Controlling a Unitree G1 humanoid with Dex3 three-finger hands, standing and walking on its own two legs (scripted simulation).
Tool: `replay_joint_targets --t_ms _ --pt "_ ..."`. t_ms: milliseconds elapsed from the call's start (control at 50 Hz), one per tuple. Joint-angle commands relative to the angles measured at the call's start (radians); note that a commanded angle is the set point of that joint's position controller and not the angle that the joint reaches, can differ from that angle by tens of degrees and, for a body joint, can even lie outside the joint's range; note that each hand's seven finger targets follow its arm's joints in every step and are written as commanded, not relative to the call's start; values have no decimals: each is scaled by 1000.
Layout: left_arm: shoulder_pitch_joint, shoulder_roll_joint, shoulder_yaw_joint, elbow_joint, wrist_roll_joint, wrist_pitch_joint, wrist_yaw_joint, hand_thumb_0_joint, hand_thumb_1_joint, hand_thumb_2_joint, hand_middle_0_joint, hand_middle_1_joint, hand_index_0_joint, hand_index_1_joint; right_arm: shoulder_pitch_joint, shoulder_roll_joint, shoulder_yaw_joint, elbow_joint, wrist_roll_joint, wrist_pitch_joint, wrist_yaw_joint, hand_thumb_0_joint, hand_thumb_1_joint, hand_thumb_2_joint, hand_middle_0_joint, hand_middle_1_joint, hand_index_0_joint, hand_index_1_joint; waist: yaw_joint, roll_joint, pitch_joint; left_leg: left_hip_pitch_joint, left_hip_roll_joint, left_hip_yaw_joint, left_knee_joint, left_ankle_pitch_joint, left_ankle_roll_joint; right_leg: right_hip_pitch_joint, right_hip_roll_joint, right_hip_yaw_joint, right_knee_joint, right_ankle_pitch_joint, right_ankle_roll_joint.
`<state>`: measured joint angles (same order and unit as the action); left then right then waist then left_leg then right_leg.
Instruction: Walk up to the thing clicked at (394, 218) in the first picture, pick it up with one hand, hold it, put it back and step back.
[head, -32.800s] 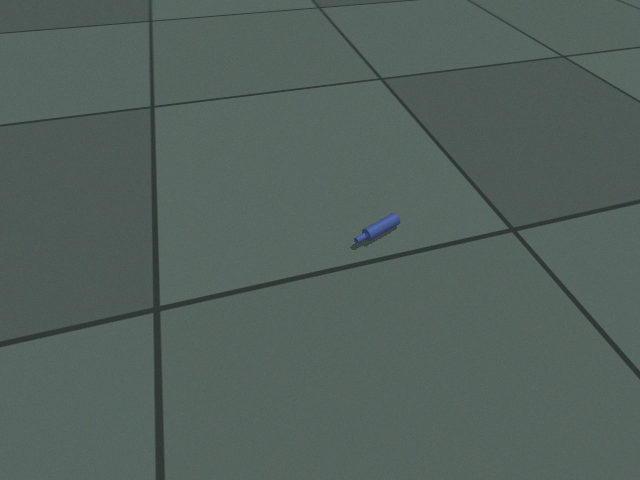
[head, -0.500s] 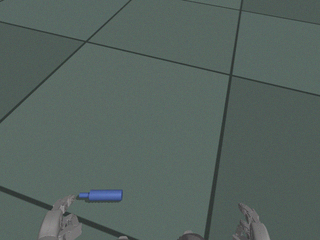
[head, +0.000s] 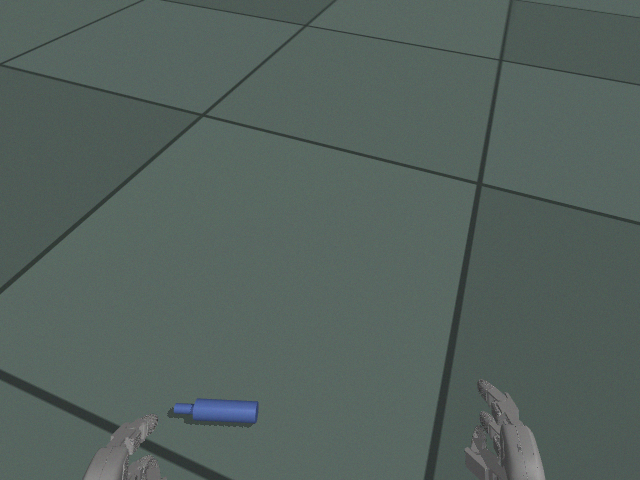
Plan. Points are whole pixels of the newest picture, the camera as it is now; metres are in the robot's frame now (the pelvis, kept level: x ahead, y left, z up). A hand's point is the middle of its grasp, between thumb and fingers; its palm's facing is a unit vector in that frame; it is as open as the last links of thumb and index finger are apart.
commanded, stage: home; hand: left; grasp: from above
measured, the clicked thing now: (216, 410) +0.47 +0.26 -0.69
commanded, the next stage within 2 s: stand in 1.64 s
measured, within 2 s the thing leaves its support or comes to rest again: neither
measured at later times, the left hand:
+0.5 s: hand out of the picture +0.16 +0.18 -0.04, palm faces +0.03 -0.98 -0.20, open 7.4 cm
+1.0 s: hand (161, 474) +0.17 +0.18 -0.04, palm faces +0.03 -0.98 -0.20, open 7.4 cm
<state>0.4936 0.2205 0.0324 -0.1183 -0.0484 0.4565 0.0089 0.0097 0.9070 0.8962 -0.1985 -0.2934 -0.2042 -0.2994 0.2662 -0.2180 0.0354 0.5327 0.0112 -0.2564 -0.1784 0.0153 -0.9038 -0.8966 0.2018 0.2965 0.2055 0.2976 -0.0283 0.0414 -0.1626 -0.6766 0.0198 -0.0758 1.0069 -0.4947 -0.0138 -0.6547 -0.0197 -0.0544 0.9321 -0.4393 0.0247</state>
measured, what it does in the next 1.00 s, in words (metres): stands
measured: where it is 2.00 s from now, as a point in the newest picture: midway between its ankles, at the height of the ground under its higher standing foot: outside the picture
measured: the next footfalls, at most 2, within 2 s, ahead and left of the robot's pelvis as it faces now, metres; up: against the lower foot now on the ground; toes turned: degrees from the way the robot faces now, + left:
none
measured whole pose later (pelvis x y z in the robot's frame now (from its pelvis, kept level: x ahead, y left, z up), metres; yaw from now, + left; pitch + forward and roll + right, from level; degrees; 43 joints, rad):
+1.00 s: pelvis +0.01 +0.00 +0.00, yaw -1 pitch +10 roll -3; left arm 0.50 0.23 0.03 -0.14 -0.05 0.45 0.01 0.01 0.91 0.90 -0.20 -0.29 -0.20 -0.30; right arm 0.29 -0.22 0.02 0.55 0.01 -0.25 -0.18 0.02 -0.90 -0.90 0.20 0.30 0.21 0.30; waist -0.03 0.05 -0.17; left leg -0.68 0.02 -0.07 1.02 -0.52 -0.01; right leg -0.66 -0.02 -0.04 0.94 -0.45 0.03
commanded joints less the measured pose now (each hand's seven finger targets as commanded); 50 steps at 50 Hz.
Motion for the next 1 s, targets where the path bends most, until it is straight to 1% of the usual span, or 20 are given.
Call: replay_joint_targets --t_ms 0,120,180,200,220,240,300,340,360,420,500,540,600,620,640,860,880,920,960,980 --pt "-31 106 63 -200 4 -55 15 0 900 899 -199 -298 -199 -298 -57 -122 -49 -152 -6 -56 -16 0 -900 -900 200 300 200 300 -10 7 -55 58 -27 29 -180 167 28 66 36 -20 -153 125 -22" --pt "-25 102 57 -202 1 -54 15 0 900 899 -199 -298 -199 -298 -50 -126 -54 -149 -6 -57 -15 0 -900 -900 200 300 200 300 -13 22 -79 72 -17 14 -186 217 18 65 43 -26 -130 153 -28" --pt "-8 98 56 -181 1 -52 16 0 900 899 -199 -298 -199 -298 -51 -123 -51 -151 -5 -57 -17 0 -901 -900 200 300 200 300 -5 -2 -58 55 -19 16 -184 184 23 64 42 -25 -142 131 -24" --pt "-25 105 59 -210 -2 -55 15 0 900 899 -199 -298 -199 -298 -45 -126 -56 -152 -5 -59 -17 0 -901 -900 200 300 200 300 -13 7 -90 70 -20 18 -182 203 21 72 41 -22 -136 146 -26" --pt "-37 118 70 -214 -3 -58 18 0 900 899 -199 -298 -199 -298 -47 -126 -54 -144 -4 -57 -17 0 -901 -900 200 300 200 300 -4 2 -72 59 -19 17 -184 193 23 72 41 -24 -141 139 -25" --pt "-4 98 56 -174 2 -50 18 0 900 899 -199 -298 -199 -298 -48 -123 -52 -152 -5 -56 -18 0 -901 -900 200 300 200 300 -11 -3 -69 57 -23 24 -177 184 25 67 40 -18 -149 136 -24" --pt "-29 107 59 -209 1 -53 17 0 900 899 -199 -298 -199 -298 -46 -125 -53 -145 -4 -60 -19 0 -900 -900 200 300 200 300 -9 6 -66 59 -18 17 -191 167 22 62 40 -22 -142 119 -25" --pt "-30 120 68 -211 2 -53 17 0 900 899 -199 -298 -199 -298 -40 -128 -56 -139 -5 -60 -19 0 -900 -900 200 300 200 300 -6 21 -66 66 -15 15 -190 190 18 60 40 -21 -137 133 -27" --pt "2 94 46 -170 4 -46 15 0 900 899 -199 -298 -199 -298 -47 -125 -54 -145 -4 -61 -19 0 -901 -900 200 300 200 300 -9 2 -59 60 -16 14 -188 187 21 58 42 -23 -140 133 -26" --pt "-42 131 77 -230 -1 -55 17 0 900 899 -199 -298 -199 -298 -45 -126 -54 -141 -5 -61 -19 0 -901 -900 200 300 200 300 -1 19 -58 50 -17 12 -193 151 21 61 38 -19 -144 108 -24" --pt "-10 88 40 -188 1 -45 13 0 900 899 -199 -298 -199 -298 -50 -126 -51 -148 -2 -61 -17 0 -901 -900 200 300 200 300 -10 14 -29 44 -16 15 -201 110 23 39 40 -19 -149 77 -23" --pt "-40 127 74 -239 0 -50 16 0 900 899 -199 -298 -199 -298 -47 -135 -59 -145 -4 -61 -17 0 -900 -900 200 300 200 300 -3 31 -63 55 -8 -1 -209 129 17 49 42 -23 -134 88 -26" --pt "-13 111 53 -206 0 -48 17 0 900 899 -199 -298 -199 -298 -45 -130 -57 -150 -4 -60 -19 0 -900 -900 200 300 200 300 -11 3 -57 48 -17 18 -187 152 22 53 40 -18 -141 106 -23" --pt "-12 81 28 -189 0 -47 12 0 900 899 -199 -298 -199 -298 -40 -124 -51 -145 -4 -63 -17 0 -900 -900 200 300 200 300 -21 11 -44 55 -15 17 -188 152 22 40 43 -19 -138 106 -25" --pt "-49 121 67 -250 -5 -56 14 0 900 899 -199 -298 -199 -298 -36 -132 -59 -145 -5 -63 -18 0 -900 -900 200 300 200 300 -14 37 -76 68 -13 16 -186 167 18 49 41 -17 -132 116 -26" --pt "-8 108 53 -211 -1 -54 16 0 900 899 -199 -298 -199 -298 -35 -125 -58 -139 -4 -53 -19 0 -900 -900 200 300 200 300 -12 -4 -79 64 -22 32 -153 248 24 78 36 -13 -135 195 -24" --pt "-7 123 68 -226 -2 -54 18 0 900 899 -199 -298 -199 -298 -32 -127 -61 -146 -5 -54 -20 0 -900 -900 200 300 200 300 -12 2 -115 78 -23 32 -146 286 23 93 36 -12 -127 226 -24" --pt "1 126 72 -215 1 -55 21 0 900 899 -199 -298 -199 -298 -34 -127 -62 -142 -6 -51 -19 0 -900 -900 200 300 200 300 -4 8 -91 71 -20 29 -151 289 20 88 37 -16 -121 221 -26" --pt "1 94 35 -189 3 -52 16 0 900 899 -199 -298 -199 -297 -35 -126 -58 -142 -6 -47 -17 0 -900 -900 200 300 200 300 -15 -2 -66 69 -18 25 -162 264 20 66 40 -18 -126 198 -25" --pt "-16 115 58 -215 -2 -54 19 0 900 899 -199 -298 -199 -297 -40 -127 -60 -149 -6 -47 -17 0 -900 -900 200 300 200 300 -11 5 -63 59 -20 28 -160 229 23 65 38 -15 -135 175 -23"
